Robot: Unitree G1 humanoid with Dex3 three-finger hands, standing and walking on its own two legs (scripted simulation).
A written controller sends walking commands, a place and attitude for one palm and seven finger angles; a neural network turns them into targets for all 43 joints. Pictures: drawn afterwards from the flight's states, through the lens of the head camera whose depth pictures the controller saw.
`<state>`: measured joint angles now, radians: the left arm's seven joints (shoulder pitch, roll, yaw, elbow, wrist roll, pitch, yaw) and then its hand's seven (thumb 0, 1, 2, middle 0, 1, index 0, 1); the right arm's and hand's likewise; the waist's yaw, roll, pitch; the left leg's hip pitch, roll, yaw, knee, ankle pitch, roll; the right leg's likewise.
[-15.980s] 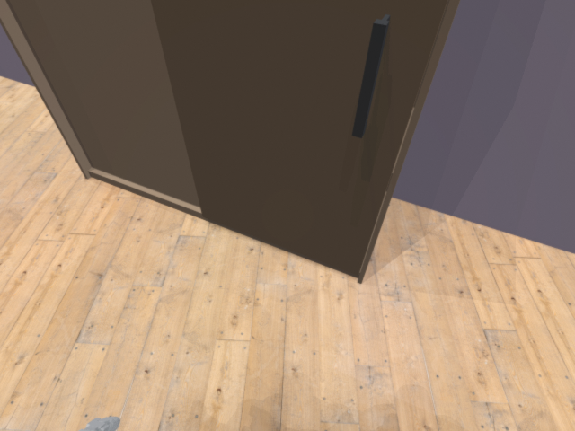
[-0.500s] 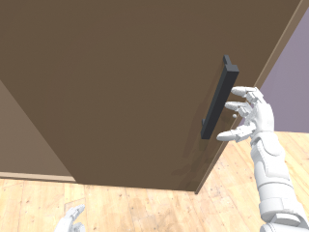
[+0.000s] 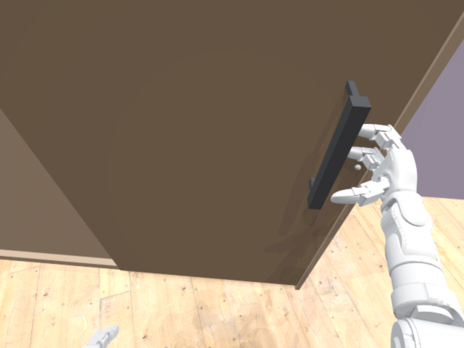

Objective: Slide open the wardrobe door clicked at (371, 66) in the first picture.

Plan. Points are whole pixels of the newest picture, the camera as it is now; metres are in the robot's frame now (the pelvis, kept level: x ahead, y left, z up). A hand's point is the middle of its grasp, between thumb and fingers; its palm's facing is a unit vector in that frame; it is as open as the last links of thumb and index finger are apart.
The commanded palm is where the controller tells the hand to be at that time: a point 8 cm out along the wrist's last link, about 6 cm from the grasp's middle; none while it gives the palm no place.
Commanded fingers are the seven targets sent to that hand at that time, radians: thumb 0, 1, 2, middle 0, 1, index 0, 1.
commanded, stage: slide the fingers in behind the handle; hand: right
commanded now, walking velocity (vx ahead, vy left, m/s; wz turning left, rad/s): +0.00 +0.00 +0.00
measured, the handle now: (330, 153) +0.45 -0.13 +0.11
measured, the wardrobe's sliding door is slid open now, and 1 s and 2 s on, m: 0.00 0.00 0.00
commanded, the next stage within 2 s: grip the handle and tug to test in 1.72 s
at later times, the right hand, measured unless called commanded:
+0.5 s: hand (349, 175) +0.39 -0.15 +0.11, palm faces -0.01 +1.00 +0.01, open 14.0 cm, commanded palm +0.37 -0.20 +0.12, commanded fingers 0.00 0.50 -0.30 0.30 1.20 0.30 1.20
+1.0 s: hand (333, 174) +0.39 -0.12 +0.12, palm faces -0.01 +1.00 +0.00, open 14.0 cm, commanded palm +0.36 -0.17 +0.12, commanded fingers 0.00 0.50 -0.30 0.30 1.20 0.30 1.20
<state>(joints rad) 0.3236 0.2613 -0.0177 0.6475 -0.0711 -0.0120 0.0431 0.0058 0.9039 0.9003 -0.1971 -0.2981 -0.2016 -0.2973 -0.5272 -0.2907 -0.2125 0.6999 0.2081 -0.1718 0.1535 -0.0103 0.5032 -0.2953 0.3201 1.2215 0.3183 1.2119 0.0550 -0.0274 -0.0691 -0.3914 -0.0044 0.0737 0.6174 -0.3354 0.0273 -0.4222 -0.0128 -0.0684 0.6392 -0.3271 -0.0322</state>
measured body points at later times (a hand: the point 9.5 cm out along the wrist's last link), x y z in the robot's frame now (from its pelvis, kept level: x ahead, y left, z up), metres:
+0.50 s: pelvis +0.00 -0.01 +0.00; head +0.02 +0.00 +0.45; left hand +0.13 +0.24 -0.10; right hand +0.39 -0.20 +0.12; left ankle -0.02 +0.10 -0.72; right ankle +0.00 -0.10 -0.72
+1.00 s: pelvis +0.00 +0.00 +0.00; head +0.02 +0.01 +0.45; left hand +0.12 +0.25 -0.11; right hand +0.38 -0.17 +0.12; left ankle -0.02 +0.10 -0.72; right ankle +0.00 -0.10 -0.72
